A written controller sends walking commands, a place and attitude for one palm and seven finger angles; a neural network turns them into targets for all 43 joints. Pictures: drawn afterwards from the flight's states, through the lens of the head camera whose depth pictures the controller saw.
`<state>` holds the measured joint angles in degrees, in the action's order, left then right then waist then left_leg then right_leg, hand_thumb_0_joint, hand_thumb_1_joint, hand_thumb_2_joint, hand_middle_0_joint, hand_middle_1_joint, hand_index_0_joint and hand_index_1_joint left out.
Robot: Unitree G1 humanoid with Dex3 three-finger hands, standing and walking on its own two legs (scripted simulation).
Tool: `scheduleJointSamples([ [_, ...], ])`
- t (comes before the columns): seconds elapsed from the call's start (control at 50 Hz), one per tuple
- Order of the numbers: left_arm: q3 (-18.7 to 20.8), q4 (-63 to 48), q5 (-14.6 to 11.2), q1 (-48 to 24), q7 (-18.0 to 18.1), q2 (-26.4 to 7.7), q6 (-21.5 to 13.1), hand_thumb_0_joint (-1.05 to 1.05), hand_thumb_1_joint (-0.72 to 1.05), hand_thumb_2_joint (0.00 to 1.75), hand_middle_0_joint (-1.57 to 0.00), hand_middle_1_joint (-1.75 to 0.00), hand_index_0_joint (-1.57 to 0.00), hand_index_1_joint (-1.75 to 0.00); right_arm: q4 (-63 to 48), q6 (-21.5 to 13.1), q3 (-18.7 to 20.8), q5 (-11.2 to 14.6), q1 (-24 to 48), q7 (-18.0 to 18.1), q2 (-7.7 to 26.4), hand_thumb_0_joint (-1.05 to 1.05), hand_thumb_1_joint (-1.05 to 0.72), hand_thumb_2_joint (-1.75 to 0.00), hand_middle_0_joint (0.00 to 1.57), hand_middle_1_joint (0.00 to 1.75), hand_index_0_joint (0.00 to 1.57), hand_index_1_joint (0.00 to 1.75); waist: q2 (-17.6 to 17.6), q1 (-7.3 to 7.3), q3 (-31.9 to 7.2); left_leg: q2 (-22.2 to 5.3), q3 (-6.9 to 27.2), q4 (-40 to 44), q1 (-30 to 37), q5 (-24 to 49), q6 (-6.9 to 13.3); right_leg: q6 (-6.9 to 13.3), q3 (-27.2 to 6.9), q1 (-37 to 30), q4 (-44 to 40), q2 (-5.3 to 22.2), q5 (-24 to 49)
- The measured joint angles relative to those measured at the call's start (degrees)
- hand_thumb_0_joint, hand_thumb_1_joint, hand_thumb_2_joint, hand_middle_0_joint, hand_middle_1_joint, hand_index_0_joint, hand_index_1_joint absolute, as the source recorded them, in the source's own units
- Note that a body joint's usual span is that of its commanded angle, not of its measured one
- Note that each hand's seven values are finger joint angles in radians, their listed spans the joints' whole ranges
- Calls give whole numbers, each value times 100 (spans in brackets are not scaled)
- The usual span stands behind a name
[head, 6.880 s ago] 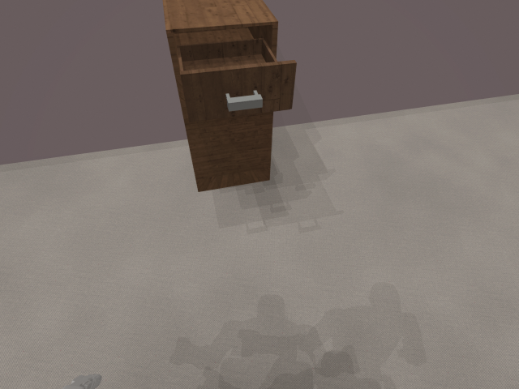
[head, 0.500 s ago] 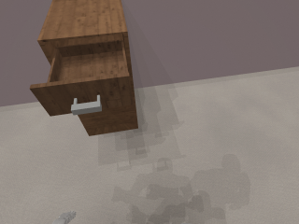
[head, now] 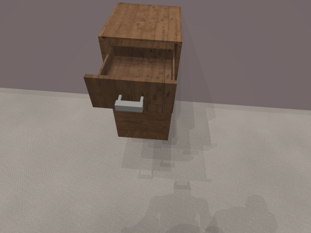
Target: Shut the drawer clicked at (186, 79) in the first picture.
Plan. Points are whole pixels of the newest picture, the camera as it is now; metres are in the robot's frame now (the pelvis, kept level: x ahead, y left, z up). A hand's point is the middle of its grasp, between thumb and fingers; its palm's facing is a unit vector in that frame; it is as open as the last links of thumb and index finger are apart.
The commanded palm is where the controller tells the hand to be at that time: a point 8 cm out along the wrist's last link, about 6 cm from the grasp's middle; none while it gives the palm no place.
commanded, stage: take the last steps up to it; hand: left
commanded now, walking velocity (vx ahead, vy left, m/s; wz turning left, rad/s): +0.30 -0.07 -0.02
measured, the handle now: (130, 102) +0.57 +0.16 -0.04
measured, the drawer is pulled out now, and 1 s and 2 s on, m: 0.29 0.29 0.29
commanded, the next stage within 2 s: come to a stop and stand still in 0.74 s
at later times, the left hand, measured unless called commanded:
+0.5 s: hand (116, 204) +0.23 +0.15 -0.17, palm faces -0.04 -0.98 -0.20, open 7.4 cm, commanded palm none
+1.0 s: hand (120, 211) +0.21 +0.13 -0.19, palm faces +0.09 -0.99 -0.12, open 7.3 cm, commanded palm none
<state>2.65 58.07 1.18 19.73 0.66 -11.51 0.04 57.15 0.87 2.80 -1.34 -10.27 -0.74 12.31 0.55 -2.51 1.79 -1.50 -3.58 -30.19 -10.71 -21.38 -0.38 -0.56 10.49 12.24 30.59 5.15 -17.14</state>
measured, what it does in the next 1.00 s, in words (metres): walks ahead: right foot, then left foot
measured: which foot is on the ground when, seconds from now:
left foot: down 0.00-0.48, up 0.50-0.88, down 0.90-1.00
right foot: down 0.00-0.00, up 0.02-0.46, down 0.48-0.92, up 0.94-1.00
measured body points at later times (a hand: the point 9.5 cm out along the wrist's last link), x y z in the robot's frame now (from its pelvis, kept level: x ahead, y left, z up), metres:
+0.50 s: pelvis +0.13 -0.04 -0.01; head +0.15 -0.04 +0.43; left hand +0.23 +0.20 -0.16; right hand +0.00 -0.24 -0.17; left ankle -0.02 +0.11 -0.73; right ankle +0.22 -0.14 -0.74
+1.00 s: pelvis +0.25 -0.02 +0.00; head +0.25 +0.01 +0.45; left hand +0.21 +0.19 -0.18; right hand +0.33 -0.25 -0.13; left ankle +0.30 +0.06 -0.73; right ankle +0.22 -0.15 -0.73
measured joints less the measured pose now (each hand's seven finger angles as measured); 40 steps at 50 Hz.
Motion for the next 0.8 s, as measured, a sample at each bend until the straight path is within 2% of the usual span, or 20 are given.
scheduleJointSamples([
  [0.02, 16, 98, -17, 55, -9, -46, 40, 0, 91, 89, -20, -30, -20, -30, 15, -81, -14, -16, -3, 23, -55, 1, -91, -90, 20, 30, 20, 30, 57, 2, -17, 23, -4, 67, 15, 325, 76, -30, -50, 103, 288, 18, -288],
  [0.06, 37, 284, 10, 153, -23, -113, 156, 0, 91, 89, -20, -30, -20, -30, 24, -164, -71, -41, -79, 47, -187, 1, -91, -90, 20, 30, 20, 30, 172, -5, -45, 59, -76, -44, 97, 263, 175, -26, -321, 408, 1147, -30, -906],
  [0.08, 45, 363, 22, 183, -41, -125, 200, 0, 91, 89, -20, -30, -20, -30, 25, -200, -97, -49, -163, 67, -243, 1, -91, -90, 20, 30, 20, 30, 181, 23, -76, 57, -86, 32, 194, 215, 201, -23, -418, 600, 1622, -72, -969],
  [0.14, 62, 476, 25, 142, -130, -134, 197, 1, 91, 90, -20, -30, -20, -30, 103, -286, -121, -30, -457, 171, -352, 1, -92, -90, 20, 30, 21, 30, 189, 105, -89, 90, -63, 552, 567, 347, 206, -50, -591, 1140, 2562, -76, -489],
  [0.2, 63, 439, 13, 12, -174, -100, 136, 1, 91, 90, -20, -30, -20, -30, 282, -343, -140, -2, -750, 199, -372, 0, -93, -90, 20, 30, 21, 30, 182, 118, -64, 132, -65, 1017, 883, 507, 233, -128, -694, 1566, 2841, -2, -5],
  [0.26, 64, 376, 2, -172, -185, -55, 126, 1, 91, 90, -20, -30, -20, -30, 468, -363, -136, 12, -1016, 212, -407, 1, -93, -90, 20, 30, 21, 30, 172, 149, -30, 152, -95, 1286, 1124, 527, 221, -191, -723, 1841, 2732, 77, 273],
  [0.32, 62, 325, -9, -415, -199, -9, 140, 0, 91, 90, -20, -30, -20, -30, 623, -370, -121, -6, -1239, 222, -443, 1, -92, -90, 20, 30, 21, 30, 148, 239, 28, 137, -128, 1398, 1313, 442, 166, -203, -670, 1913, 2233, 133, 416],
  [0.4, 62, 236, -27, -800, -221, 41, 112, 0, 92, 90, -20, -30, -19, -30, 784, -365, -88, -58, -1460, 221, -456, 1, -92, -90, 20, 30, 21, 30, 70, 439, 143, 43, -168, 1308, 1498, 166, 27, -94, -544, 1718, 1304, 82, 383],
  [0.46, 66, 124, -31, -1058, -232, 64, 2, 0, 91, 90, -20, -30, -20, -30, 896, -339, -67, -69, -1609, 218, -433, 1, -91, -90, 20, 30, 21, 30, -47, 558, 209, -122, -171, 901, 1523, -247, -133, 53, -391, 1307, 591, -88, 401],
  [0.5, 80, 25, -11, -1188, -217, 43, -206, 0, 91, 90, -20, -30, -20, -30, 985, -308, -61, -18, -1684, 190, -452, 1, -91, -90, 20, 30, 21, 30, -53, 534, 248, -239, -137, -252, 1114, -663, -95, 243, -333, 1082, 346, -153, 912],
  [0.54, 67, -17, -52, -1270, -167, 105, -342, 0, 91, 90, -20, -30, -20, -30, 1020, -208, -44, 47, -1553, 173, -409, 1, -91, -90, 20, 30, 21, 30, -146, 507, 338, -261, 139, -2176, 312, -872, 65, 351, -235, 1029, 646, -215, 628],
  [0.56, 48, -24, -65, -1254, -144, 143, -353, 0, 91, 89, -20, -30, -20, -30, 1004, -168, -19, 55, -1468, 169, -378, 1, -91, -90, 20, 30, 20, 30, -178, 485, 331, -242, 207, -2930, -74, -794, 122, 372, -206, 920, 613, -247, 481],
  [0.6, 12, 4, -65, -1156, -80, 223, -325, 0, 91, 89, -20, -30, -20, -30, 901, -116, 29, 25, -1257, 155, -308, 1, -91, -90, 20, 30, 20, 30, -220, 459, 267, -275, 188, -3724, -737, -413, 156, 367, -174, 659, 335, -311, 418],
  [0.64, 20, 68, -66, -1013, 6, 286, -300, 0, 92, 89, -20, -30, -20, -30, 731, -105, 61, -13, -1024, 143, -260, 1, -91, -90, 20, 30, 20, 30, -236, 469, 171, -350, 117, -3734, -1221, -64, 104, 344, -144, 407, -34, -366, 531],
  [0.7, 36, 162, -44, -809, 63, 231, -285, -1, 95, 89, -20, -30, -20, -30, 475, -129, 72, -38, -725, 124, -257, 1, -91, -90, 20, 30, 20, 30, -227, 469, 16, -446, 6, -3098, -1620, 270, -14, 369, -92, 105, -481, -442, 621],
  [0.8, -19, 332, -15, -504, 16, 235, -289, -1, 94, 89, -20, -30, -20, -30, 281, -177, 70, -30, -309, 98, -275, 1, -93, -90, 20, 30, 20, 30, -182, 298, -79, -444, -138, -1660, -1529, 432, -108, 324, -74, -259, -790, -522, 564],
])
